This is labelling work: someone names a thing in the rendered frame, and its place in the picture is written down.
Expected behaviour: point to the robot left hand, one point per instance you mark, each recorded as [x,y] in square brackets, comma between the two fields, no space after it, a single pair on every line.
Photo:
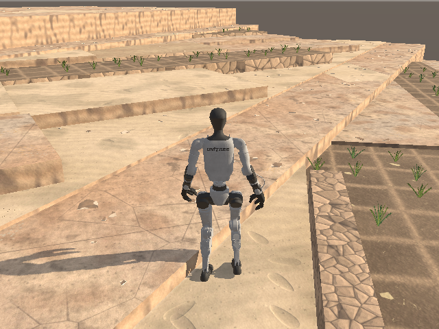
[191,192]

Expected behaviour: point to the robot left shin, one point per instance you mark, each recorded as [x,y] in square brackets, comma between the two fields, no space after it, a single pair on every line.
[205,246]

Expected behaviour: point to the right robot forearm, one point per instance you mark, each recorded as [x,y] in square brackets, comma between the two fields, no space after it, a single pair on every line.
[254,182]

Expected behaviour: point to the left robot upper arm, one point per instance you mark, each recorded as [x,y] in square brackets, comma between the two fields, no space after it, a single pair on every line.
[196,145]

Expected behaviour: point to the left robot forearm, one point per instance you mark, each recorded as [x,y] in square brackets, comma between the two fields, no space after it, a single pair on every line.
[187,180]

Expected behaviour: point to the robot left foot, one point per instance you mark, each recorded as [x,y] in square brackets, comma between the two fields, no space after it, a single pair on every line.
[204,275]

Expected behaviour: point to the robot right hand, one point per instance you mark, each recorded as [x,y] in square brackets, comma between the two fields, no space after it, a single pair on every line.
[260,199]

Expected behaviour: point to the right robot upper arm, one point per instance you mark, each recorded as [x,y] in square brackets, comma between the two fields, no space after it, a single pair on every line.
[243,155]

